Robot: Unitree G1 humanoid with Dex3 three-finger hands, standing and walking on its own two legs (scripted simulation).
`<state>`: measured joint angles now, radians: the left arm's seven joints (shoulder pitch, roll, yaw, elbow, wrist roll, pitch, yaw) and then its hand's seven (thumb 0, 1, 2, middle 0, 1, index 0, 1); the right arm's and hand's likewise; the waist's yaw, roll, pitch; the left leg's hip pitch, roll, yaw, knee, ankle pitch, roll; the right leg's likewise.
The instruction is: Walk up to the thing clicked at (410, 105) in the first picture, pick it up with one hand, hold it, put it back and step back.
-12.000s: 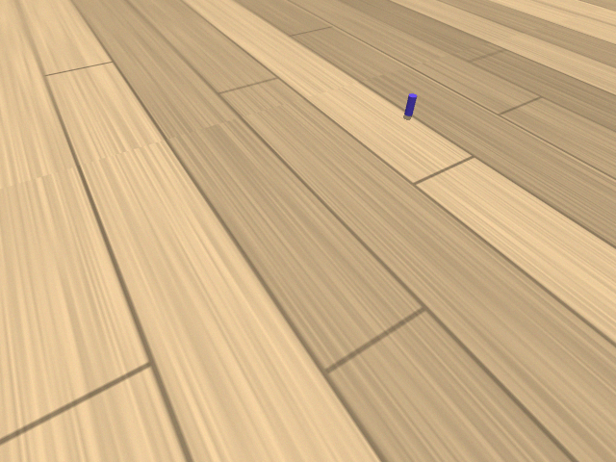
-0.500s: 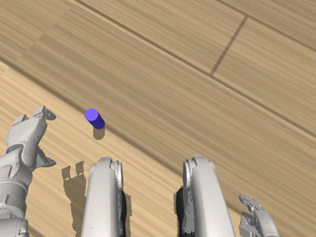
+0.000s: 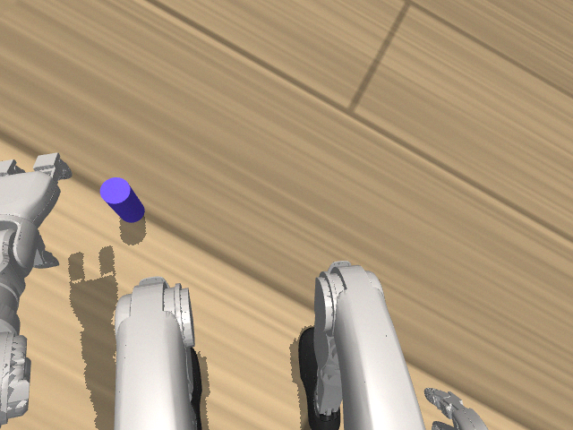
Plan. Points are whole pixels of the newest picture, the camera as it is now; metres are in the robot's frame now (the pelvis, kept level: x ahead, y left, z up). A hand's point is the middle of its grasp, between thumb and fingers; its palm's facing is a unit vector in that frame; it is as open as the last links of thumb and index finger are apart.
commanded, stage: rise first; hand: left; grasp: from above
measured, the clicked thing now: (124, 201) +0.51 +0.25 -0.31
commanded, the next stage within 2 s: approach in 0.80 s
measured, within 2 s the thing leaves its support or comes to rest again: neither
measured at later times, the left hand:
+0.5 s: hand (56, 213) +0.44 +0.31 -0.18, palm faces -0.45 -0.05 -0.89, open 14.0 cm
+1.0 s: hand (68, 210) +0.45 +0.31 -0.20, palm faces -0.45 -0.05 -0.89, open 14.1 cm
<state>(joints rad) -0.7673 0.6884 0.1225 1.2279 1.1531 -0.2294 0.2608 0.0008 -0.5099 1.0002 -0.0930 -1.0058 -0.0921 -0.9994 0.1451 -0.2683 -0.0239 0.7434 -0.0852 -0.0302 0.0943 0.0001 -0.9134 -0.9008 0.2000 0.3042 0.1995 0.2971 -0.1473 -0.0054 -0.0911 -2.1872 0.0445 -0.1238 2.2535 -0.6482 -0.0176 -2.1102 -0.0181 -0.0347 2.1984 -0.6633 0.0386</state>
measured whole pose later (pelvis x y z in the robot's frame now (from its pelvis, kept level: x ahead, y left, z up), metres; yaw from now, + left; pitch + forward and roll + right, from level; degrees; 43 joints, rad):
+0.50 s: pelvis +0.01 +0.00 -0.03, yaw -1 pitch +33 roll -7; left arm -0.85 0.73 0.13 1.32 1.27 -0.27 0.34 0.00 -0.49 0.97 -0.11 -1.00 -0.11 -0.99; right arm 0.13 -0.26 -0.01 0.76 -0.13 -0.02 0.12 0.00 -0.92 -0.90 0.20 0.30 0.20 0.30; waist -0.17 -0.02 -0.07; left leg -2.26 0.04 -0.14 2.34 -0.67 -0.02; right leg -2.18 -0.01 -0.04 2.28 -0.68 0.05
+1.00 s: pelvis +0.01 +0.00 -0.03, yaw -1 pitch +34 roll -7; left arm -0.89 0.74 0.12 1.39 1.27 -0.25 0.38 0.00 -0.52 0.99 -0.09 -1.04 -0.09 -1.03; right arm 0.14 -0.27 0.02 0.77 -0.14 -0.04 0.13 0.00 -0.92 -0.90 0.20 0.30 0.20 0.30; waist -0.20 -0.02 -0.05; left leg -2.29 0.04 -0.15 2.37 -0.68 -0.02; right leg -2.21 0.00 -0.04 2.30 -0.69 0.05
